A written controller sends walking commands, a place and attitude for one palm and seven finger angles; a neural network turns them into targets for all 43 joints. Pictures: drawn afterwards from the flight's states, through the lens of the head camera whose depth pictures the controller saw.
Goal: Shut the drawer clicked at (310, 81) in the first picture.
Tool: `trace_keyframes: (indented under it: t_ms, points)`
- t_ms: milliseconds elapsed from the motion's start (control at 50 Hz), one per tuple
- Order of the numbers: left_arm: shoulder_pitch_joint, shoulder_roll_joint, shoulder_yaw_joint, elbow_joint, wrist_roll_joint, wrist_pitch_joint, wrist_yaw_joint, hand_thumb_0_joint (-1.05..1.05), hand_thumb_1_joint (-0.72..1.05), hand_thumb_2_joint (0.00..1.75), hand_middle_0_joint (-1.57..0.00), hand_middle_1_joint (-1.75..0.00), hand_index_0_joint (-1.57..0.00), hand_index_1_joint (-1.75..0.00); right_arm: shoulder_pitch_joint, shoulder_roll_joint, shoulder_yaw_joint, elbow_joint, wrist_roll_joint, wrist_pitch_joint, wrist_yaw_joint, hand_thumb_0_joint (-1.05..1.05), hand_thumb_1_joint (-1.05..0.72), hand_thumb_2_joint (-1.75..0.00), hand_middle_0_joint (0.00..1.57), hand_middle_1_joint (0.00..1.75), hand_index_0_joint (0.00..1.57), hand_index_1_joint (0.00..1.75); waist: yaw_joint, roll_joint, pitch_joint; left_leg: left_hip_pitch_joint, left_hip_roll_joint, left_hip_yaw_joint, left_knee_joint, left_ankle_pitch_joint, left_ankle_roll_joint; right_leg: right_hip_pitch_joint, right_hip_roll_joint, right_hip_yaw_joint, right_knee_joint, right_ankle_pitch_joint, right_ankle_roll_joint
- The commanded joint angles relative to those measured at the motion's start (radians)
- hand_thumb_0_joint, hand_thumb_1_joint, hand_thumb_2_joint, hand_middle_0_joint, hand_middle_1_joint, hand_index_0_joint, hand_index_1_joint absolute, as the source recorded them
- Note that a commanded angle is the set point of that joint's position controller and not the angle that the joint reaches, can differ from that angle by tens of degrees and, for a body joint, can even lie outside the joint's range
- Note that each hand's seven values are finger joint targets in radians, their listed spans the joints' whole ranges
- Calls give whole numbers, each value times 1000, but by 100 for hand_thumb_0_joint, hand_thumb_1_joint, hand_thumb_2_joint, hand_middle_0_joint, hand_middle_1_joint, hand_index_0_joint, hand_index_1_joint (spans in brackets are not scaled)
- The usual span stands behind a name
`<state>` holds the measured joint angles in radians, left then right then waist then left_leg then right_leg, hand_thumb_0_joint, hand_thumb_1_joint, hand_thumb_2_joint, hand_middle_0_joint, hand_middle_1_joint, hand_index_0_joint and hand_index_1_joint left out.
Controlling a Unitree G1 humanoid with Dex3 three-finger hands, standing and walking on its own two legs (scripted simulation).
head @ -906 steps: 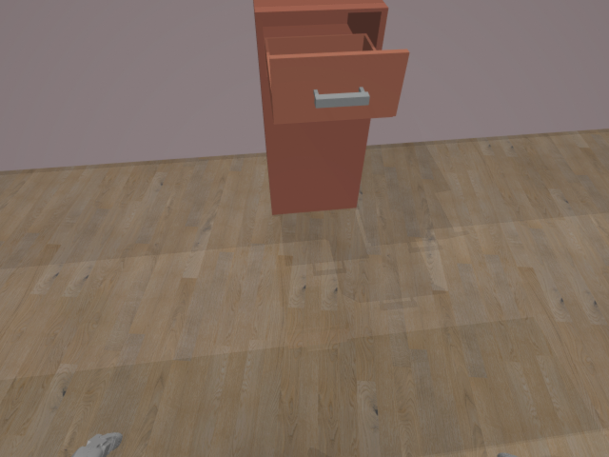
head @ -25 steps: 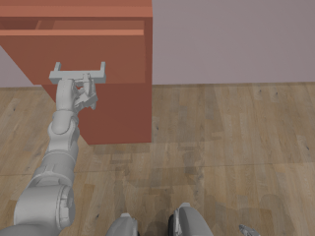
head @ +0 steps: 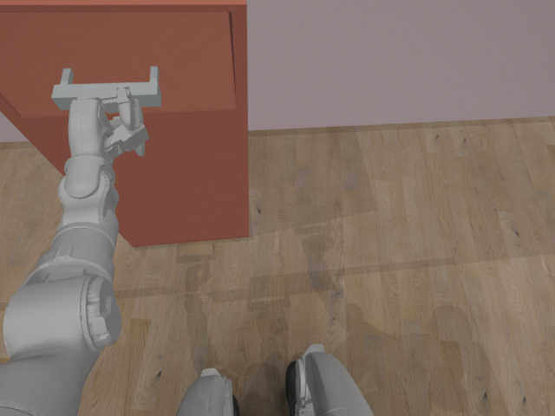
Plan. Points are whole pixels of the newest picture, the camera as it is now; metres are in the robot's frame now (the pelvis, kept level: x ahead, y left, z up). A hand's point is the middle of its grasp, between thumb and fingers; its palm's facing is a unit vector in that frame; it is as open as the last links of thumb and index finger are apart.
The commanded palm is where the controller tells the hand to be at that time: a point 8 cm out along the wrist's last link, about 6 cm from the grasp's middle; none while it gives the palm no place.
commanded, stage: push the drawer shut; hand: left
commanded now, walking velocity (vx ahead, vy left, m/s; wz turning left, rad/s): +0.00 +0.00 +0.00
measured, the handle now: (110, 84) +0.58 +0.19 +0.06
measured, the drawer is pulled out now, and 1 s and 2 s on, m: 0.00 0.00 0.00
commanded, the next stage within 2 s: pull the fist back off the drawer in 0.10 s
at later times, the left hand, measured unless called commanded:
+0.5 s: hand (136, 127) +0.51 +0.15 +0.06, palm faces +0.02 -1.00 -0.05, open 2.8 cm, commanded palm +0.49 +0.19 +0.07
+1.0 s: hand (134, 147) +0.48 +0.15 +0.05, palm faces +0.04 -1.00 -0.03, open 3.3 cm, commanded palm +0.45 +0.20 +0.07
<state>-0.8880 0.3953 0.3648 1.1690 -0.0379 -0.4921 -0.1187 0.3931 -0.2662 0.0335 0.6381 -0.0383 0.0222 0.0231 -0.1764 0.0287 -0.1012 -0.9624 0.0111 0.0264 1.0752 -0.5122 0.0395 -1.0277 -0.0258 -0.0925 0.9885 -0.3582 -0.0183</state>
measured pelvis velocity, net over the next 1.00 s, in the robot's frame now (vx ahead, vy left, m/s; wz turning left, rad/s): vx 0.03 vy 0.00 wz -0.01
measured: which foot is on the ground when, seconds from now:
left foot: down 0.00-1.00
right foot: down 0.00-1.00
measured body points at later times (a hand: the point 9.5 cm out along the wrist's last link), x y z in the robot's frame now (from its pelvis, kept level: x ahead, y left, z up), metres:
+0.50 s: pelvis -0.02 +0.01 -0.01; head +0.13 +0.03 +0.42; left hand +0.50 +0.21 +0.06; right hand -0.02 -0.25 -0.12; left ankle -0.01 +0.09 -0.66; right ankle +0.06 -0.11 -0.66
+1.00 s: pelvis +0.03 +0.00 +0.02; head +0.15 +0.01 +0.45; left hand +0.47 +0.21 +0.06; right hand +0.08 -0.25 -0.10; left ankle -0.01 +0.09 -0.66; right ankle +0.06 -0.12 -0.66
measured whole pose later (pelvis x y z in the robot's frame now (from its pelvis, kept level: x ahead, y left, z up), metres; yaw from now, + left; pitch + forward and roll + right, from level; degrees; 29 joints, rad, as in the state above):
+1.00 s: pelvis +0.03 +0.00 +0.02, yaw -1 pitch +21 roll -2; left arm -0.58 0.27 0.26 0.86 -0.10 -0.46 -0.07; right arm 0.35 -0.25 0.01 0.58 -0.01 0.06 0.04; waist -0.11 0.03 -0.12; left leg -0.82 0.01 0.04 0.98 -0.53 0.04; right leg -0.90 -0.01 -0.07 0.91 -0.38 -0.01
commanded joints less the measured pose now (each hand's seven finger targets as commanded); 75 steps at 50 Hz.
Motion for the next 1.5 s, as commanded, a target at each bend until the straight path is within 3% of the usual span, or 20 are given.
trace_keyframes:
  t_ms: [0,140,180,220,280,320,440,540,640,780,880,920,980,1020,1080,1100,1160,1240,1320,1480]
  points:
    - [-634,273,18,-220,-8,-52,39,0,90,90,-140,-160,-140,-160,165,-176,-59,-39,-2,-13,-17,0,-90,-90,20,30,20,30,-74,94,-469,197,-5,-83,-137,275,-11,287,40,79,-100,136,3]
    - [-774,295,-14,-175,2,-44,41,0,90,90,-140,-160,-140,-160,169,-190,-45,-24,-5,-23,-25,0,-90,-90,20,30,20,30,-126,115,-454,167,-5,-107,-124,177,-7,209,42,76,-100,40,4]
    - [-808,276,-47,-174,7,-42,39,0,90,90,-140,-160,-140,-160,169,-195,-43,-22,-4,-26,-28,0,-90,-90,20,30,20,30,-141,166,-466,215,-1,-125,-131,167,-14,150,41,63,-92,23,2]
    - [-794,242,-61,-159,5,-37,40,0,90,90,-140,-160,-140,-160,171,-195,-44,-24,-9,-30,-23,0,-90,-90,20,30,20,30,-133,175,-487,244,-1,-142,-133,172,-21,133,41,54,-85,22,-1]
    - [-785,257,-34,-167,1,-31,48,0,90,90,-140,-160,-140,-160,178,-201,-45,-28,-15,-28,-17,0,-90,-90,20,30,20,30,-120,179,-531,273,1,-153,-130,202,-27,135,40,47,-75,38,-2]
    - [-765,235,-43,-162,-4,-26,49,0,90,90,-140,-160,-140,-160,171,-201,-46,-31,-15,-25,-12,0,-90,-90,20,30,20,30,-115,165,-514,270,3,-156,-135,187,-29,133,40,46,-81,32,-2]
    - [-640,213,-35,-161,-13,-28,51,0,90,90,-140,-160,-140,-160,156,-198,-46,-57,-10,-16,-1,0,-90,-90,20,30,20,30,-74,122,-467,228,1,-143,-162,136,-25,182,43,49,-94,5,-8]
    - [-507,206,-13,-211,-24,-43,55,0,90,90,-140,-160,-140,-160,149,-193,-53,-83,-5,-4,6,0,-90,-90,20,30,20,30,-31,82,-486,237,1,-119,-176,187,-24,255,47,52,-101,38,-9]
    - [-358,194,-4,-240,-24,-46,53,0,90,90,-140,-160,-140,-160,137,-180,-57,-104,4,13,9,0,-90,-90,20,30,20,30,3,44,-448,207,-2,-81,-189,232,-19,331,48,60,-111,92,-11]
    - [-134,109,-31,-453,-67,-52,44,0,90,90,-140,-160,-140,-160,123,-161,-78,-135,13,28,16,0,-90,-90,20,30,20,30,55,64,-535,348,10,-63,-191,515,-38,419,50,54,-104,302,-11]
    - [-92,76,-58,-541,-80,-40,45,0,90,90,-140,-160,-140,-160,108,-146,-86,-122,23,26,9,0,-90,-90,20,30,20,30,48,14,-487,321,8,-45,-195,542,-29,487,47,68,-116,389,-3]
    - [-76,41,-93,-548,-77,-38,43,0,90,90,-140,-160,-140,-160,97,-139,-86,-114,28,22,6,0,-90,-90,20,30,20,30,39,25,-448,328,11,-44,-197,557,-32,466,44,65,-116,392,-1]
    - [-92,9,-124,-557,-76,-37,36,0,90,90,-140,-160,-140,-160,92,-134,-89,-95,28,13,4,0,-90,-90,20,30,20,30,38,84,-454,388,16,-51,-184,628,-44,422,41,61,-110,399,-4]
    - [13,71,-75,-656,-89,-33,29,0,90,90,-140,-160,-140,-160,86,-139,-95,-120,32,9,5,0,-90,-90,20,30,20,30,84,84,-536,435,15,-54,-204,691,-50,510,39,64,-116,447,-7]
    - [206,56,-83,-819,-122,-3,14,0,90,90,-140,-160,-140,-160,59,-120,-93,-168,46,-6,5,0,-90,-90,20,30,20,30,131,109,-606,501,18,-49,-244,813,-52,636,30,73,-146,558,-12]
    - [257,17,-114,-852,-133,16,8,0,90,90,-140,-160,-140,-160,43,-113,-90,-178,53,-10,5,0,-90,-90,20,30,20,30,128,88,-574,501,20,-46,-259,815,-49,653,30,68,-160,574,-10]
    - [357,9,-112,-851,-156,82,-1,0,90,90,-140,-160,-140,-160,11,-120,-86,-189,69,-17,-6,0,-90,-90,20,30,20,30,115,-58,-436,414,13,-26,-308,651,-25,709,34,61,-205,547,-1]
    - [415,-5,-123,-922,-165,138,-12,0,90,90,-140,-160,-140,-160,-51,-118,-76,-206,82,-32,-22,0,-90,-90,20,30,20,30,119,-30,-306,411,2,-11,-363,517,-24,712,29,55,-255,469,0]
    - [453,-11,-141,-1067,-173,149,-26,0,90,90,-140,-160,-140,-160,-88,-107,-65,-220,81,-66,-33,0,-90,-90,20,30,20,30,132,43,-324,506,1,-25,-388,550,-29,736,26,51,-277,455,-4]
    - [589,27,-100,-1166,-215,217,-73,0,90,90,-140,-160,-140,-160,-180,-104,-44,-239,91,-133,-57,0,-90,-90,20,30,20,30,156,-3,-232,526,-9,-31,-466,404,-21,805,22,51,-347,359,-7]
